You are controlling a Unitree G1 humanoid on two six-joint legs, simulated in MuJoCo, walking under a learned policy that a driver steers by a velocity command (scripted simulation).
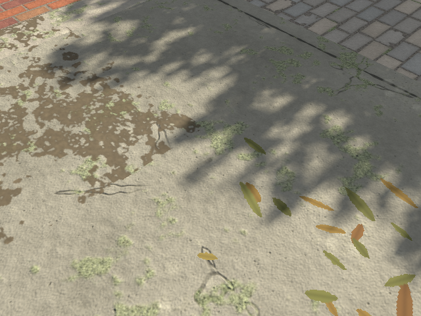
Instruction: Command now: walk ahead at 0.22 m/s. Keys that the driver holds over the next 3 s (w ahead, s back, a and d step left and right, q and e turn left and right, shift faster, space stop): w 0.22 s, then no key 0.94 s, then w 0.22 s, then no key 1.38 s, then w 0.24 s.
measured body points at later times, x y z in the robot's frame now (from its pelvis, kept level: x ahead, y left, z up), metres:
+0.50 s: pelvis +0.13 -0.03 +0.01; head +0.16 -0.04 +0.45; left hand +0.06 +0.20 -0.14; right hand +0.31 -0.26 -0.12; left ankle +0.27 +0.08 -0.70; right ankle +0.01 -0.12 -0.73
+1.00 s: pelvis +0.21 -0.03 +0.00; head +0.22 -0.04 +0.45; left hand +0.23 +0.21 -0.15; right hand +0.28 -0.27 -0.15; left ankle +0.27 +0.07 -0.73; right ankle +0.20 -0.16 -0.73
